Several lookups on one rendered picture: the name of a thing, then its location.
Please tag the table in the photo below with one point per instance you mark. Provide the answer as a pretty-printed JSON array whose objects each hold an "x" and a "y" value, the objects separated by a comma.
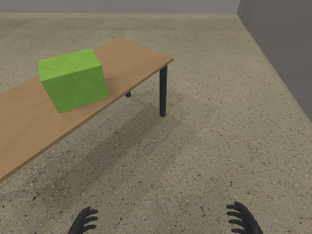
[{"x": 30, "y": 123}]

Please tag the robot right hand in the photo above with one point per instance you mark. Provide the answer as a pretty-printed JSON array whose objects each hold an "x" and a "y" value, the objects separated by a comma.
[{"x": 247, "y": 219}]

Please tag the carton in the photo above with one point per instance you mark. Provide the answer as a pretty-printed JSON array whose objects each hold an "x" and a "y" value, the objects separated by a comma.
[{"x": 73, "y": 80}]

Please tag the robot left hand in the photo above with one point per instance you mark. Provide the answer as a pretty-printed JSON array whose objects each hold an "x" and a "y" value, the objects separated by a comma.
[{"x": 78, "y": 227}]

